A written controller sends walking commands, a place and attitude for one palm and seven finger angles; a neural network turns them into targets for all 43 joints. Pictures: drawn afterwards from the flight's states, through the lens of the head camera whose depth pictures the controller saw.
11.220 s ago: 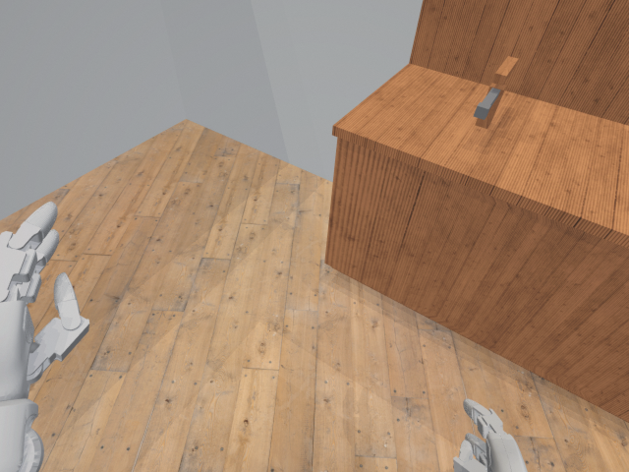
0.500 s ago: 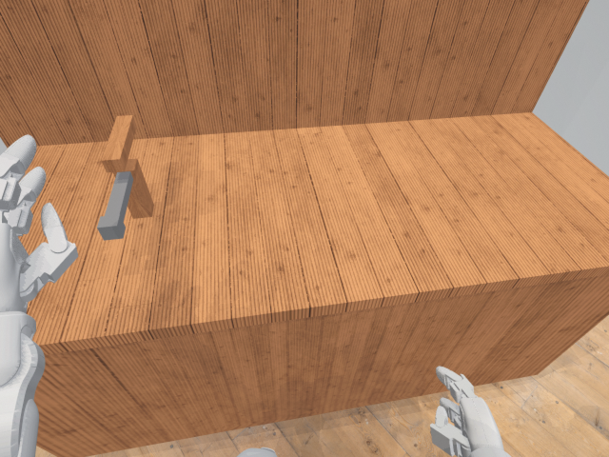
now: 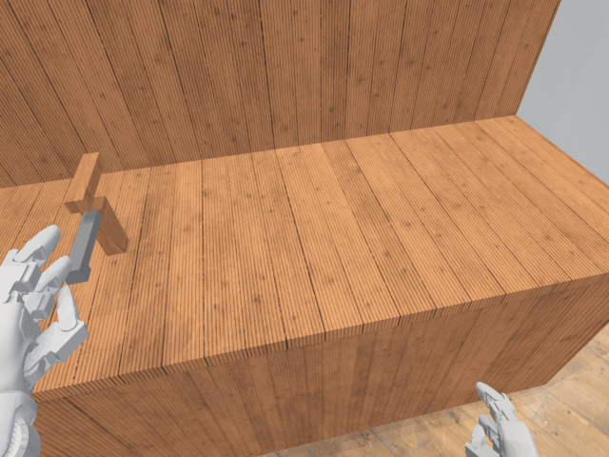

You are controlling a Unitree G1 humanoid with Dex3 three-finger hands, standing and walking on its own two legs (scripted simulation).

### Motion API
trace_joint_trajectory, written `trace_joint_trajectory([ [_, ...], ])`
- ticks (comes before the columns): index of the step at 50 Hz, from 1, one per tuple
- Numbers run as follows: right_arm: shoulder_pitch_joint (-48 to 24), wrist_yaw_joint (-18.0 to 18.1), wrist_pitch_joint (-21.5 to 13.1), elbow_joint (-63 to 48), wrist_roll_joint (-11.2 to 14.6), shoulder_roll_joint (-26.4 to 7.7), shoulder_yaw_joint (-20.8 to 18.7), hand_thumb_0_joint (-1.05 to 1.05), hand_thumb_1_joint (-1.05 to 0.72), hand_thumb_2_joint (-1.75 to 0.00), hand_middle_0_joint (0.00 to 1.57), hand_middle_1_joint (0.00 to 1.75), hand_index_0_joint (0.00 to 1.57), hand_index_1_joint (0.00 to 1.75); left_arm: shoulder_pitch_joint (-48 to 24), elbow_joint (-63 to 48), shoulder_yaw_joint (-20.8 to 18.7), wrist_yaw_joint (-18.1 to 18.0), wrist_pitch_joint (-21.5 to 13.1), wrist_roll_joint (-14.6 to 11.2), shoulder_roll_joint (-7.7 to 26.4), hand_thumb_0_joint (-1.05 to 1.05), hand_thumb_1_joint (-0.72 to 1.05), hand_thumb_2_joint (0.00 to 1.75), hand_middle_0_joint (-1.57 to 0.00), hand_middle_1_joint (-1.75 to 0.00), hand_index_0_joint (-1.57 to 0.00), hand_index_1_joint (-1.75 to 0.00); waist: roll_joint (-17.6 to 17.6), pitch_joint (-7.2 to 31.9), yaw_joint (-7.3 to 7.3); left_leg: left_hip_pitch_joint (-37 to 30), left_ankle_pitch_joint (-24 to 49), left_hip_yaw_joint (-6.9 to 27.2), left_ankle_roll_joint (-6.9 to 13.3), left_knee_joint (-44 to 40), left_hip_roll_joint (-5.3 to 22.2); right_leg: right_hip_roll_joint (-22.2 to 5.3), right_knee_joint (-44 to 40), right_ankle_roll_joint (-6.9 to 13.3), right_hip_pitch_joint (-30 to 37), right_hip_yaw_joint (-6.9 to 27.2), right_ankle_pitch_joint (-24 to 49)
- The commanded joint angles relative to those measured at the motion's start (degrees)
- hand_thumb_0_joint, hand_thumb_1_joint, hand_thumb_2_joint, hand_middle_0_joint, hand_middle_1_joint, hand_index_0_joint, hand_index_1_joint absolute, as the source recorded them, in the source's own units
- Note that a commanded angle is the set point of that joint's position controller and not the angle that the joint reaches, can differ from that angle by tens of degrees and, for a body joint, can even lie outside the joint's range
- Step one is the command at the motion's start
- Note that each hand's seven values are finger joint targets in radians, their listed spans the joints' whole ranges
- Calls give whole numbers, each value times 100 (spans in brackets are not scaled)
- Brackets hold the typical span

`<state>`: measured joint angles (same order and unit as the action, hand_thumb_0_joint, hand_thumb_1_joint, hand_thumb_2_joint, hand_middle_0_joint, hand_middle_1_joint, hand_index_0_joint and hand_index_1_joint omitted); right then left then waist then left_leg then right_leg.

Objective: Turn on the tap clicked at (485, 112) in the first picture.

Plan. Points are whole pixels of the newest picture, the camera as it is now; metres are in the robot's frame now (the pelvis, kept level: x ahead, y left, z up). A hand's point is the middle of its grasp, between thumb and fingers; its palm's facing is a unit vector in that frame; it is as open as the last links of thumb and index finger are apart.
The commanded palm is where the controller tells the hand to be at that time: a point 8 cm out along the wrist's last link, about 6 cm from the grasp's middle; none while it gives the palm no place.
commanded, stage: turn the palm inward beside the body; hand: left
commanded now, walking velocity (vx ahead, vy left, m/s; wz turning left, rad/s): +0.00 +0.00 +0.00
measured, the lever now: (75, 271) +0.33 +0.39 +0.06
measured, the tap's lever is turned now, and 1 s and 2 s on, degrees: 0 0 0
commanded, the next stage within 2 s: reach beside the lever's end, fingers flat in 1.18 s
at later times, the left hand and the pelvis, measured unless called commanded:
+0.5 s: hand (56, 372) +0.15 +0.26 +0.15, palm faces +0.44 -0.88 -0.14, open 7.4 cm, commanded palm +0.10 +0.30 +0.15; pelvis -0.03 +0.02 +0.00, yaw +1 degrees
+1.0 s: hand (53, 375) +0.15 +0.26 +0.14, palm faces +0.47 -0.88 -0.11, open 7.4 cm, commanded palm +0.10 +0.30 +0.15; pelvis -0.03 +0.03 +0.00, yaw +1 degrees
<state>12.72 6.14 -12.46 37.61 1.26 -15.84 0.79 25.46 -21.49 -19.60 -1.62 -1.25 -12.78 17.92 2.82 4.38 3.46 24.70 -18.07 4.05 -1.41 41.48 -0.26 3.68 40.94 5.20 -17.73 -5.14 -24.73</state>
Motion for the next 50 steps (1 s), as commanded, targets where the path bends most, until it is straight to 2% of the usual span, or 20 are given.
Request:
trace_joint_trajectory([
  [1, -611, -65, -506, -959, -42, -423, -161, 0, -90, -90, 20, 30, 20, 30, -266, -1526, -701, -231, -729, 11, 1054, 0, 90, 90, -20, -30, -20, -30, -307, 905, 70, -740, 1697, -206, 357, -95, -85, -641, -696, -646, 83, 483, 3835],
  [5, -718, -93, -503, -967, 3, -397, -133, 0, -90, -90, 20, 30, 20, 30, -130, -1476, -518, -387, -640, 4, 820, 0, 90, 90, -20, -30, -20, -30, 77, 686, 103, -704, 1501, -234, 345, -192, -79, -547, -788, -511, -126, 364, 2938],
  [9, -930, -14, -496, -1044, 50, -431, -71, 0, -90, -90, 20, 30, 20, 30, -197, -1360, -307, -446, -340, -34, 737, 0, 90, 90, -20, -30, -20, -30, -185, 186, 73, -565, 951, -145, 362, -339, -33, -497, -1057, -465, -410, 397, 1861],
  [10, -931, -2, -487, -1078, 41, -418, -45, 0, -90, -90, 20, 30, 20, 30, -322, -1483, -140, -458, -313, -13, 617, 0, 90, 90, -20, -30, -20, -30, -249, 226, 44, -610, 877, -124, 372, -380, -38, -478, -1058, -461, -453, 346, 1700],
  [14, -1066, 57, -543, -1095, 41, -403, 32, 0, -90, -90, 20, 30, 20, 30, -531, -1629, -26, -546, -235, 61, 699, 0, 90, 90, -20, -30, -20, -30, -38, -28, 27, -600, 311, -22, 374, -489, -33, -448, -1250, -428, -709, 386, 733],
  [17, -1096, 27, -583, -1113, 2, -377, 67, 0, -90, -90, 20, 30, 20, 30, -427, -1786, 154, -669, -338, 161, 553, 0, 90, 90, -20, -30, -20, -30, -22, 122, 34, -646, 120, 32, 361, -513, -35, -408, -1172, -403, -768, 299, 455],
  [19, -1098, 9, -611, -1103, -9, -373, 76, 0, -90, -90, 20, 30, 20, 30, -275, -1901, 4, -757, -363, 188, 701, 0, 90, 90, -20, -30, -20, -30, 202, 223, 94, -640, 66, 48, 349, -535, -52, -399, -1106, -369, -712, 288, 450],
  [22, -1152, -18, -595, -1118, -10, -359, 103, 0, -90, -90, 20, 30, 20, 30, -5, -1805, 164, -800, -324, 101, 426, 0, 90, 90, -20, -30, -20, -30, -24, 181, 88, -527, -88, 77, 333, -538, -44, -375, -1075, -380, -742, 224, 344],
  [24, -1156, -17, -588, -1106, 13, -367, 97, 0, -90, -90, 20, 30, 20, 30, 67, -1856, 61, -821, -239, 77, 495, 0, 90, 90, -20, -30, -20, -30, 115, 180, 125, -527, -110, 75, 325, -552, -46, -378, -1090, -356, -685, 229, 346],
  [27, -1224, -21, -592, -1149, 8, -356, 122, 0, -90, -90, 20, 30, 20, 30, 50, -1976, 310, -846, -174, 75, 286, 0, 90, 90, -20, -30, -20, -30, 161, 72, 72, -497, -290, 129, 320, -591, -30, -371, -1032, -355, -780, 179, 270],
  [30, -1182, -23, -611, -1153, 5, -360, 137, 0, -90, -90, 20, 30, 20, 30, 20, -2095, 356, -896, -141, 103, 264, 0, 90, 90, -20, -30, -20, -30, 43, 20, 40, -463, -386, 204, 316, -648, -26, -360, -973, -348, -801, 130, 247],
  [34, -1170, -7, -655, -1117, -3, -373, 125, 0, -90, -90, 20, 30, 20, 30, -55, -2210, 171, -964, -142, 91, 443, 0, 90, 90, -20, -30, -20, -30, 190, 104, 67, -477, -434, 234, 315, -638, -39, -356, -961, -338, -774, 155, 236],
  [37, -1200, -13, -671, -1110, 4, -371, 138, 0, -90, -90, 20, 30, 20, 30, 0, -2090, 325, -949, -93, 30, 238, 0, 90, 90, -20, -30, -20, -30, 63, 34, 44, -443, -505, 270, 301, -665, -23, -349, -937, -342, -798, 125, 219],
  [40, -1221, 10, -659, -1101, 31, -362, 157, 0, -90, -90, 20, 30, 20, 30, -18, -2082, 348, -912, 86, -4, 215, 0, 90, 90, -20, -30, -20, -30, 180, 21, 74, -440, -625, 271, 296, -738, -37, -370, -989, -342, -726, 154, 164],
  [43, -1228, 23, -645, -1119, 19, -379, 151, 0, -90, -90, 20, 30, 20, 30, 37, -2055, 316, -902, 187, -17, 253, 0, 90, 90, -20, -30, -20, -30, -49, -14, 87, -422, -471, 231, 321, -682, -47, -364, -1057, -350, -700, 178, 204],
  [44, -1208, 23, -641, -1107, 21, -386, 138, 0, -90, -90, 20, 30, 20, 30, 71, -2100, 203, -904, 216, -4, 361, 0, 90, 90, -20, -30, -20, -30, 148, 51, 109, -488, -312, 204, 323, -661, -60, -369, -1076, -339, -652, 200, 328],
  [45, -1185, 13, -625, -1119, 24, -360, 161, 0, -90, -90, 20, 30, 20, 30, 22, -2126, 355, -890, 219, 3, 216, 0, 90, 90, -20, -30, -20, -30, 73, 44, 83, -508, -270, 224, 307, -681, -47, -366, -1028, -340, -661, 156, 377],
  [48, -1136, -8, -626, -1133, -4, -377, 131, 0, -90, -90, 20, 30, 20, 30, 32, -2174, 236, -948, 152, 1, 285, 0, 90, 90, -20, -30, -20, -30, -26, 176, 98, -559, 17, 190, 311, -587, -47, -350, -997, -344, -627, 143, 577],
  [49, -1121, -12, -625, -1109, -6, -388, 122, 0, -90, -90, 20, 30, 20, 30, 68, -2183, 119, -967, 142, 18, 404, 0, 90, 90, -20, -30, -20, -30, 149, 189, 123, -576, 97, 179, 308, -565, -58, -353, -1015, -330, -601, 172, 643],
  [50, -1129, -29, -628, -1133, -4, -355, 143, 0, -90, -90, 20, 30, 20, 30, 17, -2240, 267, -960, 104, 10, 256, 0, 90, 90, -20, -30, -20, -30, 105, 188, 79, -597, 152, 187, 298, -567, -58, -361, -972, -334, -608, 146, 711],
])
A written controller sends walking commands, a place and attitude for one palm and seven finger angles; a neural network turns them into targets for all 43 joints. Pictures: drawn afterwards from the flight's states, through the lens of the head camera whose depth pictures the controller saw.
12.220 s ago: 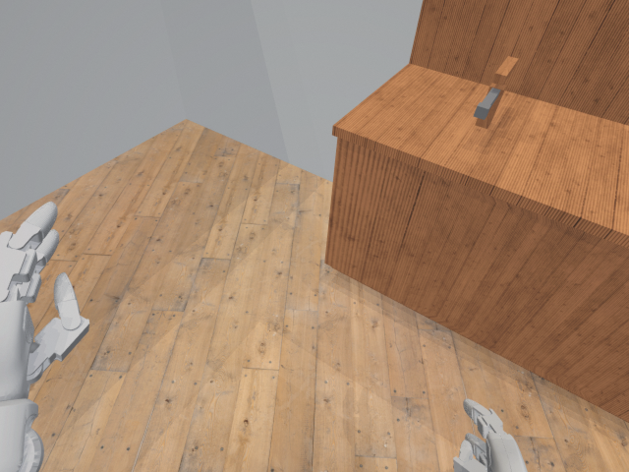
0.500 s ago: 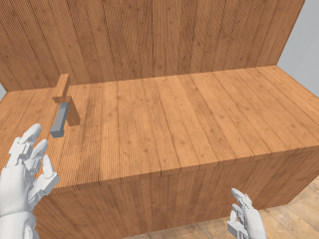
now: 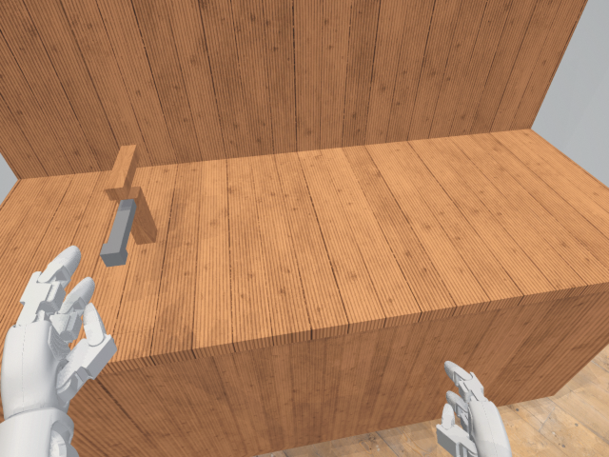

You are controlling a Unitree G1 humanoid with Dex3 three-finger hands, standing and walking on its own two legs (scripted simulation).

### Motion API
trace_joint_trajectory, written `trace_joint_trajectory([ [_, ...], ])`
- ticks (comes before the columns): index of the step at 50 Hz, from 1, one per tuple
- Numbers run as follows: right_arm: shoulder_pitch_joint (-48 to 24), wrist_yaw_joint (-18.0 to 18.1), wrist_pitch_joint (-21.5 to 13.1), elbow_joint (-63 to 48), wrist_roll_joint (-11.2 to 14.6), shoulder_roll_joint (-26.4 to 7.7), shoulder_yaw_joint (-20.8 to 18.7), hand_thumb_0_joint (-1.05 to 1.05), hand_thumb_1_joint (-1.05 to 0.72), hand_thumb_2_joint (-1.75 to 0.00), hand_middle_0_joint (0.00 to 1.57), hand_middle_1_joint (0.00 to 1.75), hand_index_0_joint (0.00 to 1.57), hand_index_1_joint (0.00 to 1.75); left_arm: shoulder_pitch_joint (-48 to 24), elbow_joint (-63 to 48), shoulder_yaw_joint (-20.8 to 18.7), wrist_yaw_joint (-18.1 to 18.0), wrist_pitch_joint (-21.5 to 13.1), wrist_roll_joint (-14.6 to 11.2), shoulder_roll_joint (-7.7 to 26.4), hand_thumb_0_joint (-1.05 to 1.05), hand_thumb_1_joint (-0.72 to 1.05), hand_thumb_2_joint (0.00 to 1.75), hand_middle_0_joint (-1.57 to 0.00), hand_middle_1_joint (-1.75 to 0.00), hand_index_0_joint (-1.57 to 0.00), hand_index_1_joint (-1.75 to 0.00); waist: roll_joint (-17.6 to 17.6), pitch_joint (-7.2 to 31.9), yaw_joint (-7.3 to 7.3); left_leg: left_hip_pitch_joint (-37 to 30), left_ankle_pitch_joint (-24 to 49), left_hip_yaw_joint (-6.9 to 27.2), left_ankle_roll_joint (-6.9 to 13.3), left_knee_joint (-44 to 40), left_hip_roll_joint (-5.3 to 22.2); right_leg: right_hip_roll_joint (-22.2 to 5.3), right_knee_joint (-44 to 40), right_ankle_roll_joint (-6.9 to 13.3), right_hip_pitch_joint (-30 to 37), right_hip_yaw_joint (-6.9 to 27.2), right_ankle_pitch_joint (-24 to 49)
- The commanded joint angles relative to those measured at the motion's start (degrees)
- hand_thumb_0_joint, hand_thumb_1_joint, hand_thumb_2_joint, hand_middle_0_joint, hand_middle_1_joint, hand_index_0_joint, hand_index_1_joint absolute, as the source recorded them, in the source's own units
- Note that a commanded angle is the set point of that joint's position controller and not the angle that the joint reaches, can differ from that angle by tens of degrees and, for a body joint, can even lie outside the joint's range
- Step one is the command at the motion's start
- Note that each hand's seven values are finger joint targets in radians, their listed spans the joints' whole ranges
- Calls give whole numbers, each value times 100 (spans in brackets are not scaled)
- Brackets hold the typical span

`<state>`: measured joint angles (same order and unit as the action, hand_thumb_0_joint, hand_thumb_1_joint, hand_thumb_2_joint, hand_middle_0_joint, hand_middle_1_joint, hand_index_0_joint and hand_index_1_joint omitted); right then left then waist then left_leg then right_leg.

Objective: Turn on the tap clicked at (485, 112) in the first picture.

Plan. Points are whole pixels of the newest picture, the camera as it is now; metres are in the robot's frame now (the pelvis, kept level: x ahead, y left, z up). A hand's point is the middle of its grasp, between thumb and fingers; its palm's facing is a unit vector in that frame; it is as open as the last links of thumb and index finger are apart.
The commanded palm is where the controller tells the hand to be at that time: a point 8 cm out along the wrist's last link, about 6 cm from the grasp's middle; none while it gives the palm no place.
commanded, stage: turn the palm inward beside the body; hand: left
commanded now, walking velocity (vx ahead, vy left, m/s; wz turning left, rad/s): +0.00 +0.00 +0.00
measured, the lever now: (114, 254) +0.37 +0.35 +0.06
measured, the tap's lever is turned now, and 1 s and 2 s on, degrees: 0 0 0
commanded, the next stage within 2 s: reach beside the lever's end, fingers flat in 0.18 s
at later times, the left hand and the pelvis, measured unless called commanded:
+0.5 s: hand (113, 330) +0.20 +0.24 +0.13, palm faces +0.50 -0.86 -0.13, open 7.4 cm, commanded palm +0.16 +0.28 +0.14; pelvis +0.01 -0.02 +0.00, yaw +0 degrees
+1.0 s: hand (102, 305) +0.24 +0.28 +0.12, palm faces +0.52 -0.85 -0.12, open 7.5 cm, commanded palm +0.20 +0.32 +0.12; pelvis +0.01 -0.01 +0.00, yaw +0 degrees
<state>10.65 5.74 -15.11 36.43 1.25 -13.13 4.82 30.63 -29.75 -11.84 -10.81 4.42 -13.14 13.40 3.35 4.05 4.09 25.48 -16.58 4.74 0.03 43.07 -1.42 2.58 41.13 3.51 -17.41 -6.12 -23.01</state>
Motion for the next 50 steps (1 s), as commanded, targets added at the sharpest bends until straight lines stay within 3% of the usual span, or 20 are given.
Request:
trace_joint_trajectory([
  [1, -901, 8, -356, -1006, -7, -645, -276, 0, -90, -90, 20, 30, 20, 30, -452, -1299, -577, -61, -482, 36, 739, 0, 90, 90, -20, -30, -20, -30, -27, 210, 31, -648, -15, 111, 156, -700, 72, -238, -1005, -170, -662, 248, 509],
  [6, -893, 12, -351, -1010, 10, -651, -285, 0, -90, -90, 20, 30, 20, 30, -459, -1211, -475, 11, -512, 5, 671, 0, 90, 90, -20, -30, -20, -30, -47, 134, 2, -626, 38, 62, 169, -624, 62, -269, -1095, -183, -664, 324, 548],
  [12, -823, 27, -343, -1034, -9, -661, -306, 0, -90, -90, 20, 30, 20, 30, -432, -1292, -509, 45, -530, 12, 721, 0, 90, 90, -20, -30, -20, -30, -128, 343, 7, -714, 441, 5, 200, -517, 28, -297, -1073, -206, -521, 370, 1048],
  [14, -787, 12, -340, -1005, -3, -668, -321, 0, -90, -90, 20, 30, 20, 30, -385, -1293, -634, 27, -542, 40, 840, 0, 90, 90, -20, -30, -20, -30, 51, 348, 39, -737, 563, -7, 189, -507, 27, -298, -1055, -189, -477, 368, 1200],
  [18, -780, 43, -248, -949, -6, -679, -344, 0, -90, -90, 20, 30, 20, 30, -466, -765, -861, 27, -568, -75, 869, 0, 90, 90, -20, -30, -20, -30, -392, 190, 9, -539, 455, -42, 191, -467, 11, -298, -1116, -241, -516, 445, 1193],
  [19, -752, 55, -217, -905, 9, -691, -361, 0, -90, -90, 20, 30, 20, 30, -465, -640, -1038, 44, -545, -78, 1032, 0, 90, 90, -20, -30, -20, -30, -319, 181, 47, -528, 484, -50, 186, -482, 10, -304, -1157, -226, -455, 476, 1223],
  [20, -797, 56, -203, -932, 16, -663, -342, 0, -90, -90, 20, 30, 20, 30, -666, -697, -868, 76, -573, -86, 869, 0, 90, 90, -20, -30, -20, -30, -231, 228, -6, -586, 500, -68, 183, -495, -2, -318, -1124, -234, -470, 465, 1257],
  [22, -778, 72, -200, -905, 20, -669, -346, 0, -90, -90, 20, 30, 20, 30, -744, -528, -923, 115, -605, -113, 899, 0, 90, 90, -20, -30, -20, -30, -87, 214, -7, -580, 523, -78, 185, -465, -12, -312, -1133, -232, -493, 492, 1290],
  [24, -745, 100, -219, -822, 28, -679, -360, 0, -90, -90, 20, 30, 20, 30, -1034, -394, -1142, 146, -665, -138, 1137, 0, 90, 90, -20, -30, -20, -30, -48, 172, -33, -557, 460, -53, 190, -459, -12, -319, -1220, -235, -499, 573, 1207],
  [27, -733, 126, -277, -763, 12, -692, -360, 0, -90, -90, 20, 30, 20, 30, -1435, -192, -1081, 230, -828, -133, 1124, 0, 90, 90, -20, -30, -20, -30, -147, 264, -124, -577, 439, -41, 203, -426, -22, -320, -1214, -255, -523, 594, 1168],
  [29, -716, 136, -296, -682, 35, -704, -386, 0, -90, -90, 20, 30, 20, 30, -1540, -2, -1267, 282, -895, -136, 1331, 0, 90, 90, -20, -30, -20, -30, -34, 333, -112, -586, 487, -45, 201, -438, -26, -323, -1223, -246, -470, 636, 1243],
  [32, -695, 129, -314, -674, 26, -710, -400, 0, -90, -90, 20, 30, 20, 30, -1364, 327, -1311, 388, -930, -193, 1272, 0, 90, 90, -20, -30, -20, -30, -110, 503, -46, -543, 568, -65, 191, -458, -45, -324, -1166, -259, -342, 618, 1442],
  [36, -692, 134, -312, -650, 51, -721, -400, 0, -90, -90, 20, 30, 20, 30, -1606, 638, -1376, 450, -887, -249, 1306, 0, 90, 90, -20, -30, -20, -30, -76, 394, -65, -483, 537, -71, 185, -486, -48, -336, -1204, -269, -339, 639, 1459],
  [37, -682, 143, -306, -634, 57, -739, -417, 0, -90, -90, 20, 30, 20, 30, -1674, 752, -1486, 450, -889, -280, 1383, 0, 90, 90, -20, -29, -20, -29, -178, 399, -61, -440, 524, -63, 183, -484, -44, -333, -1216, -277, -327, 651, 1443],
  [39, -677, 140, -301, -606, 54, -742, -440, 0, -90, -90, 20, 30, 20, 30, -1764, 807, -1602, 446, -921, -241, 1499, 0, 90, 90, -20, -29, -20, -29, -44, 454, -39, -502, 628, -77, 191, -503, -48, -313, -1185, -257, -315, 610, 1561],
  [42, -624, 98, -339, -638, 25, -756, -446, 0, -90, -90, 20, 30, 20, 30, -1879, 839, -1423, 428, -1072, -191, 1330, 0, 90, 90, -19, -28, -19, -28, -105, 539, -92, -566, 659, -63, 199, -504, -59, -269, -1072, -254, -399, 502, 1585],
  [44, -610, 92, -335, -574, 31, -774, -453, 0, -90, -90, 20, 30, 20, 30, -2022, 986, -1602, 415, -1155, -180, 1539, 0, 90, 90, -19, -28, -19, -28, -46, 518, -99, -493, 608, -54, 207, -485, -68, -271, -1086, -246, -424, 552, 1533],
  [47, -626, 91, -329, -557, 28, -787, -467, 0, -90, -90, 20, 30, 20, 30, -2284, 1200, -1519, 465, -1280, -174, 1465, 0, 90, 90, -19, -27, -19, -27, -91, 526, -153, -478, 476, -55, 204, -496, -60, -243, -1057, -244, -521, 514, 1313],
  [49, -617, 82, -331, -534, 38, -802, -484, 0, -90, -90, 20, 30, 20, 30, -2265, 1281, -1645, 497, -1316, -155, 1600, 0, 90, 90, -19, -26, -19, -26, 121, 602, -119, -504, 552, -63, 206, -493, -58, -243, -1038, -220, -492, 520, 1398],
  [50, -615, 80, -322, -536, 38, -784, -456, 0, -90, -90, 20, 30, 20, 30, -2450, 1304, -1480, 514, -1333, -136, 1475, 0, 90, 90, -19, -26, -19, -26, 164, 596, -162, -530, 489, -46, 198, -531, -62, -232, -995, -217, -548, 468, 1301],
])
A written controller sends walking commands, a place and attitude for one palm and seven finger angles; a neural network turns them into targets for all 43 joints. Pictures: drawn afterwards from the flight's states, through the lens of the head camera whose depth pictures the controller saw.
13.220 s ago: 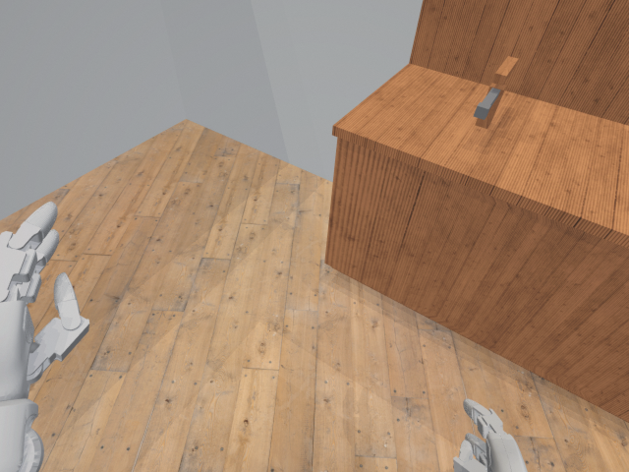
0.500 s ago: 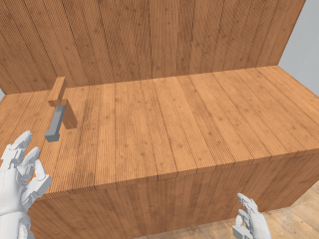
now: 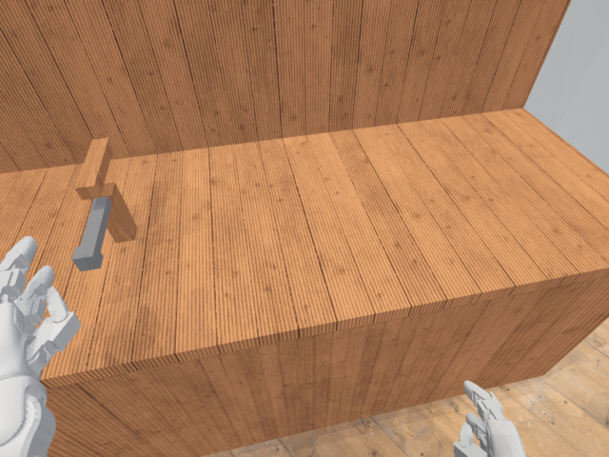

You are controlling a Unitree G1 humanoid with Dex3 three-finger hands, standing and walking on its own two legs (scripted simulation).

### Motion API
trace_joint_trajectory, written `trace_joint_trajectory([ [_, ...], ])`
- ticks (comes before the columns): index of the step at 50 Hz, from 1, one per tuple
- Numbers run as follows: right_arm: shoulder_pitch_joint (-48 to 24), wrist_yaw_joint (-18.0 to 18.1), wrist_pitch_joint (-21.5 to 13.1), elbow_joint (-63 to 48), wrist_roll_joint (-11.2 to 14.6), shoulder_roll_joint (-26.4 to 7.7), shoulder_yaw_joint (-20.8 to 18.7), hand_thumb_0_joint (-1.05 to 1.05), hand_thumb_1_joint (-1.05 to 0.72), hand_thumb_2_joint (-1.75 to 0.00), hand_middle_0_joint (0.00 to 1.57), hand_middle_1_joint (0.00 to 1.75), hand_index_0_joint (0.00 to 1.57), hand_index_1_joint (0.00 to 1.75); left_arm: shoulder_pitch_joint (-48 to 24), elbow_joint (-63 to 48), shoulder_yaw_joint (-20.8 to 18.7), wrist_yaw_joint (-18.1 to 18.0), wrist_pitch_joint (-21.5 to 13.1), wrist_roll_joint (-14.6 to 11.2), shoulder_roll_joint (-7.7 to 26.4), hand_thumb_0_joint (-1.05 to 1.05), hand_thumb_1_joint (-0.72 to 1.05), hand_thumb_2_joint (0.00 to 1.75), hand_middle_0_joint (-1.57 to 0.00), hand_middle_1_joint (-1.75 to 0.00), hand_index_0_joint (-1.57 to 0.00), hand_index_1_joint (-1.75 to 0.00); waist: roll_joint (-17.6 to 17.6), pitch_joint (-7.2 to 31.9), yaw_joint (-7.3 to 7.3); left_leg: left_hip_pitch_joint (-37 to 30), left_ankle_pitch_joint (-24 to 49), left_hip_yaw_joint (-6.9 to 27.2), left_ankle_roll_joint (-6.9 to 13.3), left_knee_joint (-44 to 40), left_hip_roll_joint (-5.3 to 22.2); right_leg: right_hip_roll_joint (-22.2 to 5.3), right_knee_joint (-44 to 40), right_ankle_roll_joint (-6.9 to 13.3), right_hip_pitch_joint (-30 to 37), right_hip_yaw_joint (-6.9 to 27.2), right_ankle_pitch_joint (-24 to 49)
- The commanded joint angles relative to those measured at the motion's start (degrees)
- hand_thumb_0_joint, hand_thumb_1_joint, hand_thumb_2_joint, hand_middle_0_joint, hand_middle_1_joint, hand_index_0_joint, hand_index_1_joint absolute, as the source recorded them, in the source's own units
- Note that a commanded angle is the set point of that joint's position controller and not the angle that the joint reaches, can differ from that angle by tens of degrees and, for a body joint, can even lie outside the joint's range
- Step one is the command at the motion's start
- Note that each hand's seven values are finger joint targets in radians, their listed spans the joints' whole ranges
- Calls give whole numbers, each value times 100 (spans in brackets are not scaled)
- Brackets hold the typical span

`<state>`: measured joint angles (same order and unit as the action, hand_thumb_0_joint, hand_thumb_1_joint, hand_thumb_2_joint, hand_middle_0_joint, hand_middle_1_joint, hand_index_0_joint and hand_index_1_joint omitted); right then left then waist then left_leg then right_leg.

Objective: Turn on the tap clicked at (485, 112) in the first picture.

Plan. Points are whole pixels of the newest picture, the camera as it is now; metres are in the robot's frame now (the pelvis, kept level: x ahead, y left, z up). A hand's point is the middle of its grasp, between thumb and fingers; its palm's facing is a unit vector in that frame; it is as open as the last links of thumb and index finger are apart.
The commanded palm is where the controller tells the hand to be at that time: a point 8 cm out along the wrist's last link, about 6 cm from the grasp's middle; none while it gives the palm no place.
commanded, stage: reach beside the lever's end, fingers flat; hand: left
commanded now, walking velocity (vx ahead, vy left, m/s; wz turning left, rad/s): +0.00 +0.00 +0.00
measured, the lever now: (88, 257) +0.35 +0.36 +0.06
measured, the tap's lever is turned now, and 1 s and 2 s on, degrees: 0 0 2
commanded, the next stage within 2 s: push the lever round in 1.48 s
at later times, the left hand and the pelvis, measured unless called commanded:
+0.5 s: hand (55, 302) +0.26 +0.34 +0.10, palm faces +0.54 -0.83 -0.10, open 7.6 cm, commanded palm +0.22 +0.37 +0.09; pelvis -0.01 +0.02 +0.00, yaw +0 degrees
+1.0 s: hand (64, 279) +0.30 +0.37 +0.07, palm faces +0.55 -0.83 -0.12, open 7.8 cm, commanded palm +0.26 +0.40 +0.06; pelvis -0.01 +0.03 -0.01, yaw -1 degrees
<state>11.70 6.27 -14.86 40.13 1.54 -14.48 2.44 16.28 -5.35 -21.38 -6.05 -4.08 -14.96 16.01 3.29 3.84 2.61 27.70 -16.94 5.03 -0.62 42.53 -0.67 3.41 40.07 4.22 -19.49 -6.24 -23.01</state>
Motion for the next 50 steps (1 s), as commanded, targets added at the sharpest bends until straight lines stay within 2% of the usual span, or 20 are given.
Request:
trace_joint_trajectory([
  [1, -717, 28, -357, -898, 6, -662, -215, 0, -90, -90, 20, 30, 20, 30, -1154, -1071, -475, 38, -506, 50, 1188, 0, 90, 90, -19, -26, -19, -26, 180, 592, -43, -771, 467, -56, 264, -472, -134, -299, -893, -281, -401, 483, 1229],
  [8, -654, -4, -314, -903, -33, -715, -251, 0, -90, -90, 20, 30, 20, 30, -1241, -683, -629, 34, -613, 75, 1307, 0, 90, 90, -18, -24, -18, -24, -87, 814, 6, -719, 494, -4, 255, -484, -139, -248, -776, -272, -374, 408, 1259],
  [9, -660, -3, -282, -876, -20, -714, -258, 0, -90, -90, 20, 30, 20, 30, -1230, -609, -800, 30, -604, 107, 1494, 0, 90, 90, -18, -24, -18, -24, 46, 818, 45, -722, 568, -7, 253, -492, -127, -244, -761, -250, -343, 409, 1315],
  [12, -645, -11, -214, -891, -24, -703, -242, 0, -90, -90, 20, 30, 20, 30, -1481, -417, -693, 70, -612, 93, 1374, 0, 90, 90, -18, -23, -18, -23, 74, 729, -24, -695, 459, 5, 238, -486, -121, -226, -752, -252, -469, 384, 1202],
  [14, -638, -3, -176, -883, -28, -730, -254, 0, -90, -90, 20, 30, 20, 30, -1494, -350, -933, 80, -641, 105, 1631, 0, 90, 90, -18, -22, -18, -22, 125, 805, 25, -641, 517, 2, 249, -472, -123, -221, -741, -240, -401, 407, 1245],
  [17, -621, -18, -145, -888, -43, -720, -243, 0, -90, -90, 20, 30, 20, 30, -1794, -220, -697, 132, -735, 122, 1420, 0, 90, 90, -17, -22, -17, -22, 165, 765, -79, -689, 439, 46, 239, -452, -108, -189, -677, -238, -596, 357, 1128],
  [18, -590, -8, -134, -847, -45, -747, -256, 0, -90, -90, 20, 30, 20, 30, -1923, -71, -820, 140, -764, 116, 1561, 0, 90, 90, -17, -21, -17, -21, 101, 744, -102, -652, 382, 59, 244, -442, -102, -181, -690, -237, -636, 368, 1070],
  [19, -594, -7, -123, -818, -24, -741, -249, 0, -90, -90, 20, 30, 20, 30, -2058, -58, -864, 163, -804, 146, 1652, 0, 90, 90, -17, -21, -17, -21, 269, 741, -90, -644, 359, 71, 237, -457, -94, -186, -682, -222, -639, 383, 1023],
  [20, -573, -13, -122, -830, -41, -734, -243, 0, -90, -90, 20, 30, 20, 30, -2119, -2, -745, 193, -832, 136, 1516, 0, 90, 90, -17, -21, -17, -21, 289, 788, -113, -664, 291, 98, 230, -468, -104, -180, -649, -221, -665, 361, 964],
  [23, -580, 2, -126, -813, -32, -773, -240, 0, -90, -90, 20, 30, 20, 30, -2439, 195, -616, 268, -924, 165, 1529, 0, 90, 90, -17, -20, -17, -20, 377, 768, -157, -653, 89, 170, 230, -483, -89, -163, -612, -200, -815, 371, 776],
  [26, -518, 7, -114, -772, -36, -811, -267, 0, -90, -90, 20, 30, 20, 30, -2774, 371, -618, 290, -970, 202, 1595, 0, 90, 90, -16, -19, -16, -19, 235, 915, -225, -698, 20, 219, 231, -471, -76, -154, -569, -212, -871, 349, 760],
  [29, -495, -9, -79, -794, -52, -811, -271, 0, -90, -90, 20, 30, 20, 30, -2694, 476, -764, 248, -993, 280, 1770, 0, 90, 90, -16, -19, -16, -19, 468, 1097, -109, -724, 84, 255, 206, -491, -72, -151, -488, -183, -802, 341, 799],
  [30, -478, -31, -62, -822, -57, -800, -264, 0, -90, -90, 20, 30, 20, 30, -2693, 496, -674, 232, -992, 290, 1664, 0, 90, 90, -16, -18, -16, -18, 487, 1116, -115, -744, 72, 292, 187, -509, -68, -151, -458, -184, -822, 318, 799],
  [34, -407, -59, 62, -838, -84, -841, -302, 0, -90, -90, 20, 30, 20, 30, -2496, 845, -1077, 117, -996, 313, 1974, 0, 90, 90, -16, -17, -16, -17, 168, 1145, -29, -543, 128, 295, 194, -471, -50, -114, -416, -196, -774, 289, 827],
  [35, -421, -65, 94, -877, -78, -828, -284, 0, -90, -90, 20, 30, 20, 30, -2665, 828, -938, 114, -1009, 298, 1848, 0, 90, 90, -16, -17, -16, -17, 177, 1128, -90, -510, 134, 265, 199, -441, -65, -123, -404, -208, -791, 290, 835],
  [37, -390, -58, 151, -835, -74, -843, -281, 0, -90, -90, 20, 30, 20, 30, -2974, 1071, -998, 116, -1023, 296, 1952, 0, 90, 90, -16, -17, -16, -17, 207, 969, -146, -381, -26, 261, 203, -410, -52, -115, -403, -212, -929, 306, 725],
  [42, -267, -55, 253, -802, -82, -886, -292, 0, -90, -90, 20, 30, 20, 30, -3402, 1420, -995, 238, -1157, 354, 2098, 0, 90, 90, -15, -15, -15, -15, 327, 1003, -241, -321, -10, 223, 237, -281, -54, -100, -355, -206, -1082, 356, 693],
  [47, -80, -55, 320, -711, -96, -940, -334, 0, -90, -90, 20, 30, 20, 30, -3746, 1768, -1117, 422, -1346, 346, 2332, 0, 90, 90, -15, -15, -15, -15, 374, 1324, -298, -351, 169, 234, 248, -101, -50, -79, -247, -204, -1170, 382, 796],
  [49, -18, -39, 384, -678, -81, -982, -335, 0, -90, -90, 20, 30, 20, 30, -3738, 2062, -1402, 492, -1354, 347, 2688, 0, 90, 90, -15, -15, -15, -15, 318, 1307, -257, -192, 223, 210, 269, -49, -52, -77, -235, -204, -1137, 398, 839],
  [50, -1, -37, 402, -697, -82, -971, -339, 0, -90, -90, 20, 30, 20, 30, -3856, 2095, -1292, 550, -1374, 318, 2571, 0, 90, 90, -15, -15, -15, -15, 275, 1416, -297, -212, 297, 201, 268, -25, -55, -85, -203, -219, -1116, 394, 911],
])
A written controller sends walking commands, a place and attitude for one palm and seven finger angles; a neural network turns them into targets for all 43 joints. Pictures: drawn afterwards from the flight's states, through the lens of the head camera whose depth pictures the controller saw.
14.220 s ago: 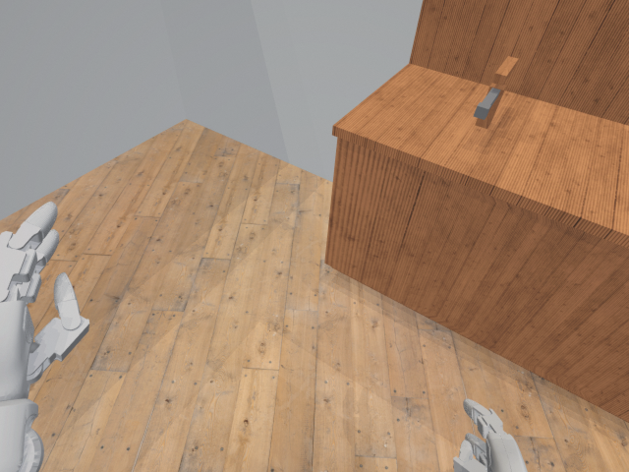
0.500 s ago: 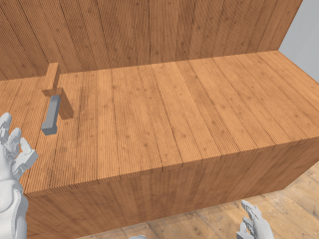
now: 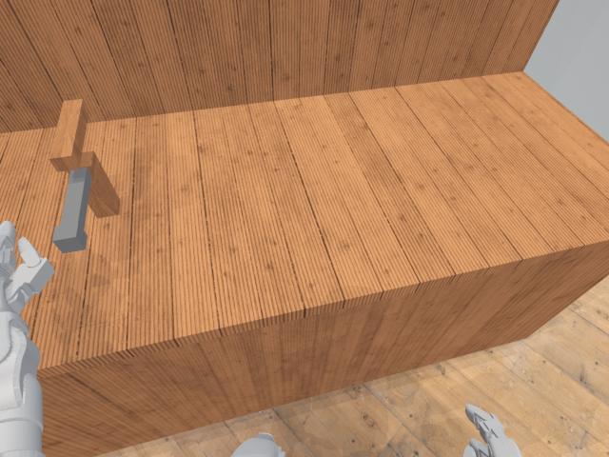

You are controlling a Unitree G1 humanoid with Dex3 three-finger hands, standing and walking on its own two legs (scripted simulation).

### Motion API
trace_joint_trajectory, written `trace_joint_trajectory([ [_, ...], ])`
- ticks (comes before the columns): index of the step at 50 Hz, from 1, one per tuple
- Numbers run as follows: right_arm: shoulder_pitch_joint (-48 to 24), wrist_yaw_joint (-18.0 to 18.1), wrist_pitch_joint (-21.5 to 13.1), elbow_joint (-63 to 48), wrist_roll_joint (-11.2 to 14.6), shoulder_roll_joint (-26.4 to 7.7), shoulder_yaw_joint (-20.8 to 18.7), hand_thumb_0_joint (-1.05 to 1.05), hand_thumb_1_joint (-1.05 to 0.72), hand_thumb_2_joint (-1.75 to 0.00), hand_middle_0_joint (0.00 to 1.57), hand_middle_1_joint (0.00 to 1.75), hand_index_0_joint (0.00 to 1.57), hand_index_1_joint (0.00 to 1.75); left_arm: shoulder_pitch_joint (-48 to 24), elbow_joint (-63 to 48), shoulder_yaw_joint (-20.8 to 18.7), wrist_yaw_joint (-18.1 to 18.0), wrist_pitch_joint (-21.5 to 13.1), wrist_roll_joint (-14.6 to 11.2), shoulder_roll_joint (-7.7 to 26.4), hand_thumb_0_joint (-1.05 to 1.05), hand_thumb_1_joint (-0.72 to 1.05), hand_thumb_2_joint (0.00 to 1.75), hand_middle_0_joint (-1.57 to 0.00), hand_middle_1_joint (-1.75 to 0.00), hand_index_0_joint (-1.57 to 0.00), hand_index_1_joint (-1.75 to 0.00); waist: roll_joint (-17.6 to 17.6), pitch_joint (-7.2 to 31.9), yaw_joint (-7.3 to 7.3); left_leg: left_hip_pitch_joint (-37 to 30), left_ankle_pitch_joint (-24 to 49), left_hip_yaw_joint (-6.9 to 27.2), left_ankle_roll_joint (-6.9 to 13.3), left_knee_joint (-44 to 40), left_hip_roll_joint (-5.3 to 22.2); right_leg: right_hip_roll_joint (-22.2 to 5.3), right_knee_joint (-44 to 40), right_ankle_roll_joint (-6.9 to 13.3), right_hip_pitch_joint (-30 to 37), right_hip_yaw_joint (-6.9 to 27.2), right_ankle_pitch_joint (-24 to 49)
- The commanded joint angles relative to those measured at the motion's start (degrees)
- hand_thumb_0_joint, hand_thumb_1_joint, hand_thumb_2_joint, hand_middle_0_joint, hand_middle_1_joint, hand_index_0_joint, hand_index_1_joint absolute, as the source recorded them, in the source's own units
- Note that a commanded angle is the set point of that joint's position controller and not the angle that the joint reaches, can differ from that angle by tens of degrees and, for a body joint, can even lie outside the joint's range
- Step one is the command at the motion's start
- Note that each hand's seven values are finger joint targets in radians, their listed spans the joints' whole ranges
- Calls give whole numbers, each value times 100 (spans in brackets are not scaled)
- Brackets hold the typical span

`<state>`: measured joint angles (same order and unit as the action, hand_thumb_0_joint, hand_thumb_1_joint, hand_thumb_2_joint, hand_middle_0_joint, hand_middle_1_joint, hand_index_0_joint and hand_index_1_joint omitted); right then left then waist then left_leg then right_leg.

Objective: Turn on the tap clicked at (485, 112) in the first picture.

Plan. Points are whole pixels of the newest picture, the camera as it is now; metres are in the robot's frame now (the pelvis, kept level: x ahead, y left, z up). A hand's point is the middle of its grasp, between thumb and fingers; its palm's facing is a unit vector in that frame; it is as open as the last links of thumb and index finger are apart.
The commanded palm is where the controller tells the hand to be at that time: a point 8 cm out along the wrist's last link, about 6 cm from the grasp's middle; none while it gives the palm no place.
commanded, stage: reach beside the lever's end, fingers flat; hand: left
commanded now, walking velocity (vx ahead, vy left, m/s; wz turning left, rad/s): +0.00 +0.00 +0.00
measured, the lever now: (70, 238) +0.36 +0.34 +0.08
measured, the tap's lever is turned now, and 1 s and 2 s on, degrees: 0 2 22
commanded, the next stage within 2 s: push the lever round in 0.48 s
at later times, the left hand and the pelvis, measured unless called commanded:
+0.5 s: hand (51, 260) +0.32 +0.35 +0.07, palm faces +0.55 -0.83 -0.11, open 7.8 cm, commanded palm +0.28 +0.38 +0.07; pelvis +0.01 +0.00 -0.01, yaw -1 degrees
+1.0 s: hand (66, 259) +0.33 +0.33 +0.07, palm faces +0.53 -0.84 -0.10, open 7.8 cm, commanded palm +0.28 +0.36 +0.07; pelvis +0.01 +0.01 +0.00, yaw -1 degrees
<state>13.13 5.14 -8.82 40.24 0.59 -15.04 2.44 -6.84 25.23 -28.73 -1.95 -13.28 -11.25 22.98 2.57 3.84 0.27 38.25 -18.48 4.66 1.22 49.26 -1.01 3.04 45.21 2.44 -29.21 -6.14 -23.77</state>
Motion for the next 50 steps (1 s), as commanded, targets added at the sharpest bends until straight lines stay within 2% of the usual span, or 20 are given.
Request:
trace_joint_trajectory([
  [1, -105, 73, -184, -706, 15, -923, -355, 0, -90, -90, 20, 30, 20, 30, -1546, -859, -632, 180, -458, -63, 1962, 0, 90, 90, -15, -15, -15, -15, 439, 1451, -30, -1247, 512, 210, 84, -655, -31, -50, -701, -41, -142, 404, 1049],
  [4, -19, 65, -127, -694, 13, -944, -370, 0, -90, -90, 20, 30, 20, 30, -1647, -740, -739, 258, -506, -39, 2130, 0, 90, 90, -15, -15, -15, -15, 541, 1562, -23, -1285, 727, 205, 87, -567, -11, -40, -630, -35, -181, 394, 1187],
  [5, 4, 39, -126, -733, 10, -924, -373, 0, -90, -90, 20, 30, 20, 30, -1556, -755, -604, 296, -518, -65, 1946, 0, 90, 90, -15, -15, -15, -15, 638, 1607, -14, -1336, 834, 196, 82, -545, -19, -40, -614, -34, -164, 391, 1275],
  [6, 61, 26, -106, -743, 6, -950, -390, 0, -90, -90, 20, 30, 20, 30, -1436, -704, -741, 309, -533, -72, 2100, 0, 90, 90, -15, -15, -15, -15, 528, 1666, 20, -1322, 863, 233, 77, -544, 4, -25, -595, -29, -148, 369, 1261],
  [9, 55, -19, -89, -798, 4, -954, -413, 0, -90, -90, 20, 30, 20, 30, -1181, -891, -644, 355, -584, -81, 1947, 0, 90, 90, -15, -15, -15, -15, 640, 1778, 53, -1457, 1127, 213, 89, -482, 12, -14, -567, -27, -133, 378, 1423],
  [13, 51, -25, -42, -834, 34, -967, -414, 0, -90, -90, 20, 30, 20, 30, -1191, -793, -665, 342, -533, -188, 1900, 0, 90, 90, -15, -15, -15, -15, 352, 1418, -25, -1182, 801, 251, 97, -541, 26, 6, -599, -50, -268, 343, 1200],
  [14, 50, -13, -24, -815, 42, -971, -412, 0, -90, -90, 20, 30, 20, 30, -1127, -791, -775, 293, -529, -156, 1996, 0, 90, 90, -15, -15, -15, -15, 380, 1360, 27, -1146, 766, 260, 97, -574, 34, 4, -605, -41, -249, 343, 1150],
  [15, 10, -19, -35, -847, 42, -947, -407, 0, -90, -90, 20, 30, 20, 30, -1319, -957, -573, 271, -562, -160, 1795, 0, 90, 90, -15, -15, -15, -15, 445, 1368, -50, -1220, 754, 253, 95, -574, 26, -2, -592, -49, -284, 338, 1154],
  [16, 38, -24, -40, -860, 31, -956, -421, 0, -90, -90, 20, 30, 20, 30, -1182, -926, -651, 237, -557, -160, 1842, 0, 90, 90, -15, -15, -15, -15, 432, 1393, -3, -1199, 682, 267, 96, -588, 19, 5, -602, -43, -287, 338, 1065],
  [18, 6, -21, -45, -865, 17, -944, -409, 0, -90, -90, 20, 30, 20, 30, -1387, -1127, -576, 193, -617, -106, 1844, 0, 90, 90, -15, -15, -15, -15, 587, 1466, -60, -1295, 606, 290, 89, -592, 30, 4, -570, -41, -384, 343, 957],
  [19, -17, -11, -33, -824, 11, -952, -410, 0, -90, -90, 20, 30, 20, 30, -1363, -1175, -741, 130, -636, -31, 2040, 0, 90, 90, -15, -15, -15, -15, 709, 1458, -25, -1333, 635, 302, 81, -592, 58, 4, -558, -24, -395, 354, 952],
  [21, -23, -21, -40, -837, -1, -922, -400, 0, -90, -90, 20, 30, 20, 30, -1487, -1318, -592, 80, -703, 5, 1916, 0, 90, 90, -15, -15, -15, -15, 794, 1551, -81, -1477, 612, 339, 57, -611, 64, 10, -525, -15, -454, 332, 896],
  [25, -42, 14, -26, -784, 3, -923, -382, 0, -90, -90, 20, 30, 20, 30, -1551, -1113, -541, 67, -635, -26, 1816, 0, 90, 90, -15, -15, -15, -15, 583, 1505, -138, -1386, 437, 344, 61, -631, 62, 9, -562, -31, -445, 337, 832],
  [28, -8, 22, 7, -858, 20, -938, -379, 0, -90, -90, 20, 30, 20, 30, -1135, -841, -653, 188, -452, -106, 1874, 0, 90, 90, -15, -15, -15, -15, 450, 1522, -10, -1220, 574, 285, 77, -628, 28, 6, -597, -29, -251, 343, 979],
  [29, 12, 30, 37, -831, 37, -961, -384, 0, -90, -90, 20, 30, 20, 30, -1054, -752, -798, 197, -384, -70, 2053, 0, 90, 90, -15, -15, -15, -15, 373, 1529, 28, -1216, 714, 273, 81, -618, 43, 4, -600, -28, -174, 344, 1093],
  [30, -4, 21, 44, -896, 42, -926, -368, 0, -90, -90, 20, 30, 20, 30, -1100, -823, -589, 241, -339, -102, 1825, 0, 90, 90, -15, -15, -15, -15, 455, 1546, 4, -1227, 794, 238, 83, -606, 19, -8, -598, -39, -142, 346, 1190],
  [37, -20, -22, 15, -900, 17, -918, -379, 0, -90, -90, 20, 30, 20, 30, -1475, -1080, -330, 145, -499, -71, 1561, 0, 90, 90, -15, -15, -15, -15, 492, 1411, -126, -1349, 660, 339, 66, -578, 63, 25, -576, -28, -450, 314, 987],
  [40, -40, -42, 7, -865, 6, -899, -402, 0, -90, -90, 20, 30, 20, 30, -1492, -1308, -299, 71, -632, -30, 1522, 0, 90, 90, -15, -15, -15, -15, 673, 1608, -107, -1528, 778, 335, 45, -539, 67, 13, -526, -17, -438, 331, 1035],
  [44, -75, -36, 23, -859, 3, -918, -402, 0, -90, -90, 20, 30, 20, 30, -1348, -1324, -402, 11, -594, 16, 1644, 0, 90, 90, -15, -15, -15, -15, 575, 1665, -50, -1472, 770, 345, 45, -559, 63, 9, -515, -11, -334, 333, 1042],
  [50, -128, -47, 45, -903, 2, -871, -391, 0, -90, -90, 20, 30, 20, 30, -1247, -1485, -240, -144, -475, 19, 1398, 0, 90, 90, -15, -15, -15, -15, 555, 1606, -66, -1484, 836, 327, 25, -600, 62, 6, -539, -21, -274, 299, 1109],
])
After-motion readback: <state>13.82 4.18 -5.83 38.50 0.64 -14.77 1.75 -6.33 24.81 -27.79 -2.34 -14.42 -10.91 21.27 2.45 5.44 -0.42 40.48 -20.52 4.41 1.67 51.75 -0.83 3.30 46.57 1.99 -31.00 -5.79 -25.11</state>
